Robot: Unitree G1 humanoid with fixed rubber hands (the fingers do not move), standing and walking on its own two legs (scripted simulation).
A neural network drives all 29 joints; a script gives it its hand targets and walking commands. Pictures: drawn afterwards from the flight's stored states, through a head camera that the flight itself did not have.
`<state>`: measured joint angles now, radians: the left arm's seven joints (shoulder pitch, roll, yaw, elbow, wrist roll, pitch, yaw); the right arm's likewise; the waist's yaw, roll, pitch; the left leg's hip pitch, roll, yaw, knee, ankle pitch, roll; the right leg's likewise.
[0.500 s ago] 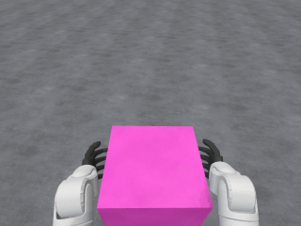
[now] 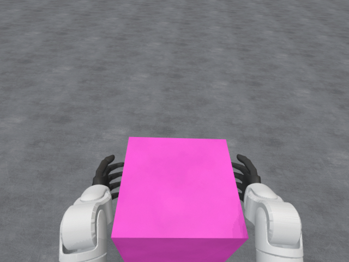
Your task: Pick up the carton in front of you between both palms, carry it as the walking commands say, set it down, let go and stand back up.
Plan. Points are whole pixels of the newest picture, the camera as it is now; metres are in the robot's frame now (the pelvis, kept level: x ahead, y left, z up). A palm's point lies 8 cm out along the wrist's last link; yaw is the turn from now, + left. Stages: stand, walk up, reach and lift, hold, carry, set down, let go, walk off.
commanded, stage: carry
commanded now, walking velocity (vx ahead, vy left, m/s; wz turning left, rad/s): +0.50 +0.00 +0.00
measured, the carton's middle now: (175, 207) +0.27 +0.00 +0.01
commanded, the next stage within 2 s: none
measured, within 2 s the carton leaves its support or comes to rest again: neither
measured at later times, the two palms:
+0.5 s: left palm (130, 96) +0.59 +0.13 +0.09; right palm (224, 96) +0.60 -0.17 +0.08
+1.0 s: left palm (130, 61) +0.81 +0.15 +0.09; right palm (207, 63) +0.81 -0.15 +0.09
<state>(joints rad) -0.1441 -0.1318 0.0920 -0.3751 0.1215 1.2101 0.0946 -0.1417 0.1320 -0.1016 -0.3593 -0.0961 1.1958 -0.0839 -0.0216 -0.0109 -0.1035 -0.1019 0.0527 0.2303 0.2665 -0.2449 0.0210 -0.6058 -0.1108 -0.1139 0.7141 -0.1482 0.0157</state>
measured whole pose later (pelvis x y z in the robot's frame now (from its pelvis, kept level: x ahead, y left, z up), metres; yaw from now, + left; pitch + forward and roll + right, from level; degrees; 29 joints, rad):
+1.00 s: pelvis +0.55 +0.00 -0.01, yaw +1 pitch +3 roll +0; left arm -0.17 -0.13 0.11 -0.33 0.12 1.22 0.09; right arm -0.16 0.13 -0.11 -0.33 -0.11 1.21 -0.08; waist -0.01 -0.01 -0.12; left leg -0.28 0.04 0.22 0.47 -0.24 0.04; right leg -0.22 -0.07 -0.13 0.48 -0.30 0.02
